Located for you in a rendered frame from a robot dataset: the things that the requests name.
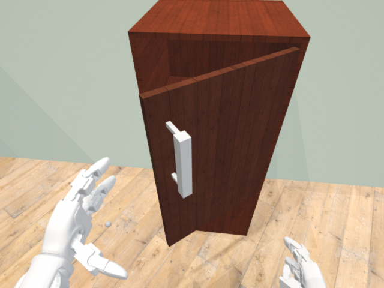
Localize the cupboard door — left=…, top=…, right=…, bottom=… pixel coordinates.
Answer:
left=139, top=47, right=300, bottom=247

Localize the handle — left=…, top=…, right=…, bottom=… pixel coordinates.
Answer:
left=166, top=121, right=192, bottom=198

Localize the robot left hand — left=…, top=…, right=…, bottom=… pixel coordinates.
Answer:
left=41, top=157, right=128, bottom=280

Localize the left robot forearm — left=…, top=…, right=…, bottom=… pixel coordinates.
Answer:
left=14, top=253, right=74, bottom=288

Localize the robot right hand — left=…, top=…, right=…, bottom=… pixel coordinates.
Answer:
left=279, top=236, right=327, bottom=288

